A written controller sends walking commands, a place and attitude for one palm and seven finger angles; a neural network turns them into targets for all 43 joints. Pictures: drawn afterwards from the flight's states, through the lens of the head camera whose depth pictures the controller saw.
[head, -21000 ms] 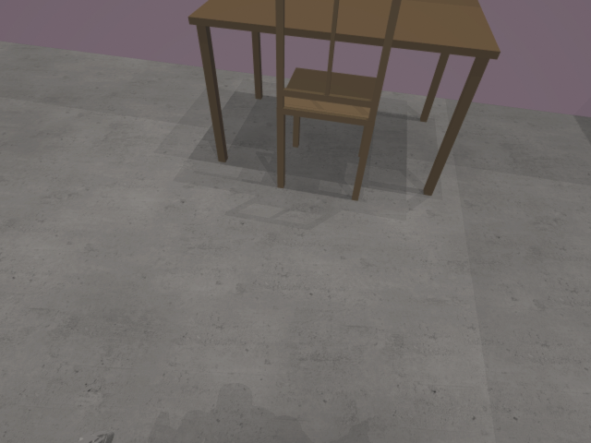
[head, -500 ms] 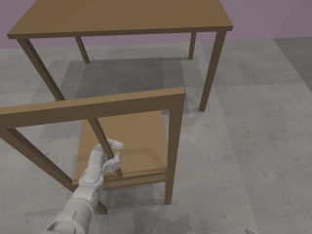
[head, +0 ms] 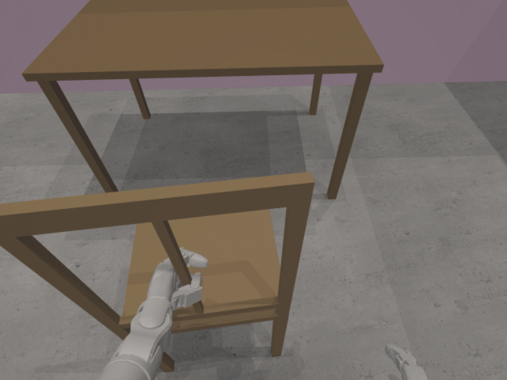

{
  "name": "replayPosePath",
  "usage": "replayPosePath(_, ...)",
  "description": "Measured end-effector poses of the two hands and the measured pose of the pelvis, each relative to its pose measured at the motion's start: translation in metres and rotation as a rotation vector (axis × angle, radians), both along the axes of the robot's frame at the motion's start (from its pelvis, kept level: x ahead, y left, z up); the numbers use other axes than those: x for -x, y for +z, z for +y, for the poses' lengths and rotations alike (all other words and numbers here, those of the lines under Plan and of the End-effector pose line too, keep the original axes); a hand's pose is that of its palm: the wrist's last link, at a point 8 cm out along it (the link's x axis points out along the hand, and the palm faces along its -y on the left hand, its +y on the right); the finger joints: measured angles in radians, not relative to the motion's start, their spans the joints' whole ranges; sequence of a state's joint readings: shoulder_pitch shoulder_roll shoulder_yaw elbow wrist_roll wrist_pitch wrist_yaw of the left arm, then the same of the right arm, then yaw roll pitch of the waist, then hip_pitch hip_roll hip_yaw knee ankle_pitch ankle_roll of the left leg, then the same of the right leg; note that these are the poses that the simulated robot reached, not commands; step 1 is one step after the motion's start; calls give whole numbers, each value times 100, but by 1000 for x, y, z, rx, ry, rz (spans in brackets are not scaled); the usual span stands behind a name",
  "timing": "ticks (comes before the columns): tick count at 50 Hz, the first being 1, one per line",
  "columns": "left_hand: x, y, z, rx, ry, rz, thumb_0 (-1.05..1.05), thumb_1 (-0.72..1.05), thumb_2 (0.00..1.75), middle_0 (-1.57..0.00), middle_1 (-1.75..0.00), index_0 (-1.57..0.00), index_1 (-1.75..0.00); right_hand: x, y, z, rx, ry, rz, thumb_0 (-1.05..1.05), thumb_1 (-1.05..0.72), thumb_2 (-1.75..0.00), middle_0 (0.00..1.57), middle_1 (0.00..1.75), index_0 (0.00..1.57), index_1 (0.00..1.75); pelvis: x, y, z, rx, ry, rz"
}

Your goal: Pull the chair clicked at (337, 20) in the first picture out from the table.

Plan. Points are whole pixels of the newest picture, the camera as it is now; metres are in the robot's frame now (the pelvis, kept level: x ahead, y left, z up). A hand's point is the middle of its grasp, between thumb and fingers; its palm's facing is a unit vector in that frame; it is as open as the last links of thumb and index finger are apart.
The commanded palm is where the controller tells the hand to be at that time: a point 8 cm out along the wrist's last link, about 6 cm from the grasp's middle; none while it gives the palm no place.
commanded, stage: stop walking, hand still on the chair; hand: left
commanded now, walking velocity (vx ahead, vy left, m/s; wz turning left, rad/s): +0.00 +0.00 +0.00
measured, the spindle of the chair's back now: (184, 275) +0.30 +0.14 -0.05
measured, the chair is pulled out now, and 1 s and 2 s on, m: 0.61 0.62 0.62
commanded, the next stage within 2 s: open the thumb and straighten the fingers in 0.08 s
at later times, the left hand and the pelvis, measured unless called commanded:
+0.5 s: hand (193, 286) +0.29 +0.13 -0.06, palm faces -0.01 -0.99 -0.17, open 10.0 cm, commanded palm +0.26 +0.18 -0.04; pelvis +0.00 +0.01 -0.02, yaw +1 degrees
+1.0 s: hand (181, 288) +0.28 +0.15 -0.07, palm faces +0.00 -0.99 -0.16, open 17.3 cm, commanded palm +0.26 +0.20 -0.04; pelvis +0.01 +0.01 -0.03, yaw +2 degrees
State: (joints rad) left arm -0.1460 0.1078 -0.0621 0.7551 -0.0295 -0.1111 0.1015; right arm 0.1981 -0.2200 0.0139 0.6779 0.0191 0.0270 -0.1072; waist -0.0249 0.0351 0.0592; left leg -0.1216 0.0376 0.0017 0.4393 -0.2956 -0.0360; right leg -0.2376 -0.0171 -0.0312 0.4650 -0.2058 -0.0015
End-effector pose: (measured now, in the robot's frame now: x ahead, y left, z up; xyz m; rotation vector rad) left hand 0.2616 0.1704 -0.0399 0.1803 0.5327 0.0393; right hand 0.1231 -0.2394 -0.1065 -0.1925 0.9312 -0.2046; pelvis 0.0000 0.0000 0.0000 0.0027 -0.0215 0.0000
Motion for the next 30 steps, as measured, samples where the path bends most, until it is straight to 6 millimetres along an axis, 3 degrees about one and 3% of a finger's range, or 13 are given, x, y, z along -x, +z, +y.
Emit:
replayPosePath(15, -2, -2, 3, 38, 5, -26, 1, 68, 81, -32, -131, -50, -145, 9, -1, -3, -35, -27, 3, 1, -90, -90, 20, 30, 20, 30, -4, -5, 1, -2, 12, 68)
replayPosePath(19, -5, -1, 4, 26, -23, -52, 1, 47, 70, -37, -135, -50, -145, 10, -2, -8, -20, -20, -31, 1, -90, -90, 20, 30, 20, 30, -2, -12, 3, -1, 10, 107)
replayPosePath(23, -7, -2, 6, 21, -17, -46, 1, 13, 53, -40, -136, -49, -143, 8, -7, -11, -7, -11, -44, 1, -90, -90, 20, 30, 20, 30, -2, -17, 6, -1, 9, 134)
replayPosePath(30, -9, -5, 18, 14, 12, -15, 0, -33, 31, -37, -115, -41, -117, 1, -15, -6, -3, -3, -66, 1, -90, -90, 20, 30, 20, 30, -4, -24, 8, -1, 11, 162)
